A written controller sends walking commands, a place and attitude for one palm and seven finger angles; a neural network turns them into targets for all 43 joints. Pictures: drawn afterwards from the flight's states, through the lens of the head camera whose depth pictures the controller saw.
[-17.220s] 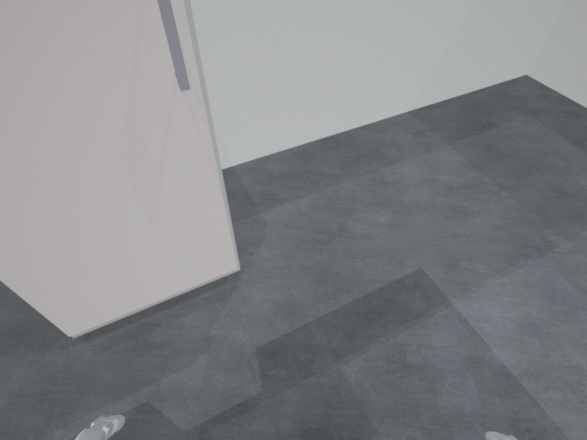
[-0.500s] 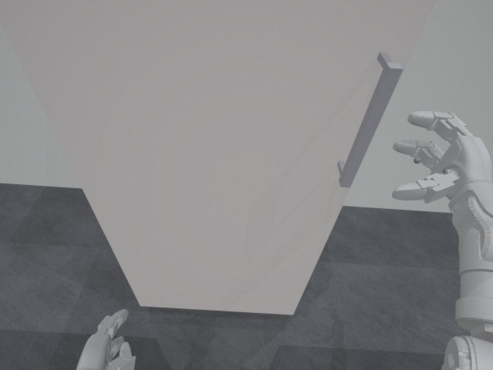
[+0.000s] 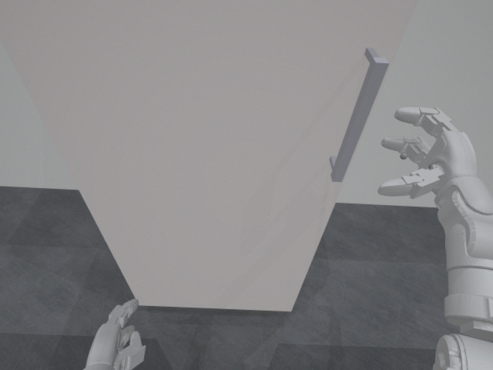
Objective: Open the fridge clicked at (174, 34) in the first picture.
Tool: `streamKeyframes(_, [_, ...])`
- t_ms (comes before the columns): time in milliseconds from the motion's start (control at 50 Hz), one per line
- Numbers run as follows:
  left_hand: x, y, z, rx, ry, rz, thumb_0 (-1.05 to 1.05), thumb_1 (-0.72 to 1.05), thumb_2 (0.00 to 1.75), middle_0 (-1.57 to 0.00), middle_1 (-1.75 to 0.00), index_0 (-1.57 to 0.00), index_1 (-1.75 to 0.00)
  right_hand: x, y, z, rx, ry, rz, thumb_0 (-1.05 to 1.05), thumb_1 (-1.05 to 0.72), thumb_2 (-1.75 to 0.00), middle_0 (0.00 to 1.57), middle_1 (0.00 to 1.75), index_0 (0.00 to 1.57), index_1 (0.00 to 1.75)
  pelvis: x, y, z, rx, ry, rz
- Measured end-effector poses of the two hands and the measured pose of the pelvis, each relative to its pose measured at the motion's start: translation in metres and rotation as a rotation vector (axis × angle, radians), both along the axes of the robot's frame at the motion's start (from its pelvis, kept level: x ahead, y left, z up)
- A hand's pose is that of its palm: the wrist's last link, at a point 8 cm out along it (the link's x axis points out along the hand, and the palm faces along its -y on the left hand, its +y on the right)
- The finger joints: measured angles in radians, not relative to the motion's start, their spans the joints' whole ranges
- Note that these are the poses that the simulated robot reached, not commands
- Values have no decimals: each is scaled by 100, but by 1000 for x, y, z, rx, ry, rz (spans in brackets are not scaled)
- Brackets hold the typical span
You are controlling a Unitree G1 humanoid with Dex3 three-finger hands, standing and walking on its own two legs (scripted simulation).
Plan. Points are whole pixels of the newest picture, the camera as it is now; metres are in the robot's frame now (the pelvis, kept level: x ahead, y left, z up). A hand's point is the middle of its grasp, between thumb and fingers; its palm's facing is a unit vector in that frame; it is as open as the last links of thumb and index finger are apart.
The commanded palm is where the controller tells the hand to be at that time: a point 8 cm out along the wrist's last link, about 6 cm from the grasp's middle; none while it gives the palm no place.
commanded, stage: move the hooked fingers beside the handle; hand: right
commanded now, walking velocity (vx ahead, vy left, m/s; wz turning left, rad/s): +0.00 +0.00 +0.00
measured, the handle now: (351, 122) +0.46 -0.14 +0.20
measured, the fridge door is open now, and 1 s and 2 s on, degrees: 0 0 0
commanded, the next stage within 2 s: none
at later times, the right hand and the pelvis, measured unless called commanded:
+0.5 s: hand (409, 144) +0.39 -0.20 +0.22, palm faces +0.02 +1.00 -0.03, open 14.0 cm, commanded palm +0.36 -0.24 +0.21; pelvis +0.01 +0.00 +0.00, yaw +0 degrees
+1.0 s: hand (396, 159) +0.39 -0.20 +0.19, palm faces +0.00 +1.00 -0.01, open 14.0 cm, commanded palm +0.36 -0.24 +0.21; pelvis +0.01 +0.00 +0.00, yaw +0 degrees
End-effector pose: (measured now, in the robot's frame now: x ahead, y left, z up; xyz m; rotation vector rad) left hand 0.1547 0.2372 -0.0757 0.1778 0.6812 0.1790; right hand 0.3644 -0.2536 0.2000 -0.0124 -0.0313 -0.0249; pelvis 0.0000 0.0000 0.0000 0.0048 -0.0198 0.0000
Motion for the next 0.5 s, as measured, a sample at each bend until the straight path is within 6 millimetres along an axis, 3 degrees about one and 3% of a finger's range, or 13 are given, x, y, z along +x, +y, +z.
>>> streamKeyframes(140, [-10, 2, -4, -14, 16, 22, 1, 90, 90, -20, -30, -20, -30, 10, 7, 16, 5, -28, 22, -1, 50, -29, 30, 120, 30, 120, 2, -1, 1, -1, 6, 8])
streamKeyframes(320, [-21, 12, -7, -9, 55, 51, 1, 90, 90, -20, -30, -20, -30, 4, -1, -14, 11, 52, -15, -1, 50, -30, 30, 120, 30, 120, 4, 2, 0, -3, 9, 18])
streamKeyframes(500, [-13, 14, -5, 7, 38, 35, 2, 90, 90, -20, -30, -20, -30, 3, -1, 20, -16, -71, 6, -1, 51, -29, 30, 120, 30, 120, 6, 3, 1, 1, 1, 5])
